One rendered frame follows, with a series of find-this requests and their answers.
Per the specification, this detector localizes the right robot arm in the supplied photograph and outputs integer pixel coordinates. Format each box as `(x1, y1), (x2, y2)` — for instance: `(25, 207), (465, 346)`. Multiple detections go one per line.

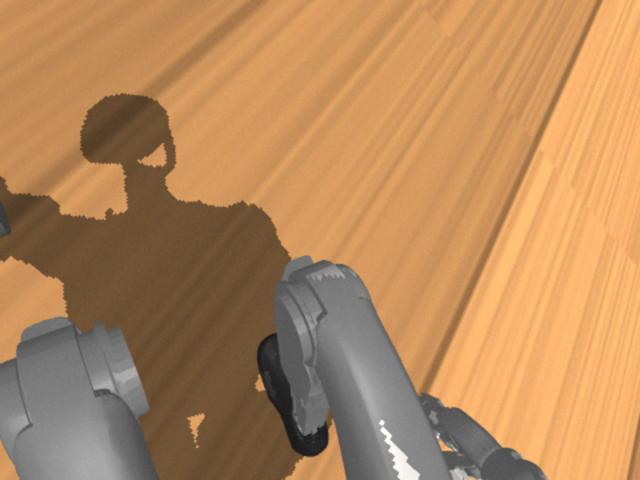
(480, 448), (548, 480)

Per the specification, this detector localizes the right robot hand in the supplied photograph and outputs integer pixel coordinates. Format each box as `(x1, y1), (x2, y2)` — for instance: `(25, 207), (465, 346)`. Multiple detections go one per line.
(418, 392), (502, 480)

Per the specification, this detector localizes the right robot foot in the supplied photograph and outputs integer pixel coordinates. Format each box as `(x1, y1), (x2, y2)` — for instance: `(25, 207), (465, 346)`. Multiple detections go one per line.
(257, 333), (329, 457)

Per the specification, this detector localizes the bottle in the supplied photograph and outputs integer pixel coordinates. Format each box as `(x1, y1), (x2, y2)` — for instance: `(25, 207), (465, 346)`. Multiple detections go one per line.
(0, 200), (11, 237)

